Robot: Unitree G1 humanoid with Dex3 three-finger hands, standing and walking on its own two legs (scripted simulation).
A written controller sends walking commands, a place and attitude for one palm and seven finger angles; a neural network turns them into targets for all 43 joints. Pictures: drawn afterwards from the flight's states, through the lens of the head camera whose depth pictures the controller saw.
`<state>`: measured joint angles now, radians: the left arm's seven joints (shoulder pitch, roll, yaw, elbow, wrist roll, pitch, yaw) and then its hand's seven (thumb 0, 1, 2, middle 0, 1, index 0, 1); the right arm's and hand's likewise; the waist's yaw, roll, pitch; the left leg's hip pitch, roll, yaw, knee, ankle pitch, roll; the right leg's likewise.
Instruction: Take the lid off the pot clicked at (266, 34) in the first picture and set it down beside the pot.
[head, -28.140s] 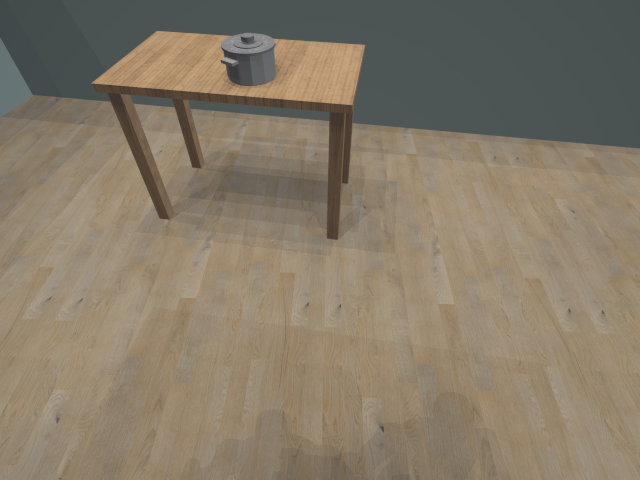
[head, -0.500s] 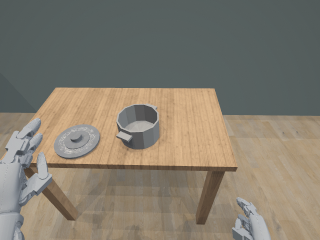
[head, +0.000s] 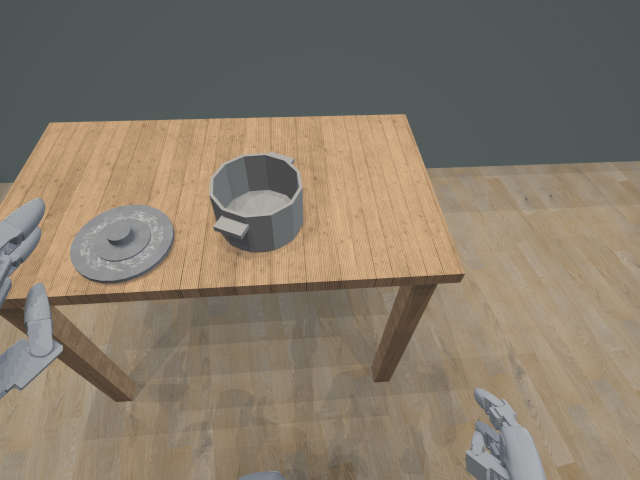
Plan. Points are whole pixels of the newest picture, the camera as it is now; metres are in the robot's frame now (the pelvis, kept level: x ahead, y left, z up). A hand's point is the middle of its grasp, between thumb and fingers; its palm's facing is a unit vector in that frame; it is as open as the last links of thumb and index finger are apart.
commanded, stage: step back with the hand held close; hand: left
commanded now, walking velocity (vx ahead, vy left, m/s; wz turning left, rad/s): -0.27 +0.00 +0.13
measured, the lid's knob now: (119, 233) +0.49 +0.40 -0.07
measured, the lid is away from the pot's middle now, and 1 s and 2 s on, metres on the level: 0.25 0.25 0.25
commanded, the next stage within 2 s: stop stepping back and stand still in 0.80 s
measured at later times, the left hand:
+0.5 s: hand out of the picture +0.13 +0.25 +0.19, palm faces +0.34 -0.82 -0.46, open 7.4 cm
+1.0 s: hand out of the picture +0.05 +0.26 +0.16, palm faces +0.17 -0.88 -0.45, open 7.4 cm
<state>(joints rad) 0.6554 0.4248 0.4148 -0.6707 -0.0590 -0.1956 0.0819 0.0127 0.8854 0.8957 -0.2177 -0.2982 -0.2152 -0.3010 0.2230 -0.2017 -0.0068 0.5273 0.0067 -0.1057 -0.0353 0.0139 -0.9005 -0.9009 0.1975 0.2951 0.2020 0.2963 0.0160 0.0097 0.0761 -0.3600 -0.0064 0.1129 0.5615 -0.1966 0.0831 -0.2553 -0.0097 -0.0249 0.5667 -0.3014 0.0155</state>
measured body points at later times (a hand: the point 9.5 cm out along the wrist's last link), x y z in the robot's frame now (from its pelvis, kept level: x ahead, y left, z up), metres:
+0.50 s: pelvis -0.07 +0.01 +0.00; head -0.04 +0.04 +0.45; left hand +0.10 +0.29 +0.21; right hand +0.10 -0.21 -0.06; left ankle +0.06 +0.07 -0.73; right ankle -0.13 -0.13 -0.69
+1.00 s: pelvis -0.18 +0.03 +0.01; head -0.11 +0.08 +0.45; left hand +0.04 +0.30 +0.18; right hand -0.03 -0.20 -0.06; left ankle -0.12 +0.10 -0.73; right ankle -0.17 -0.12 -0.64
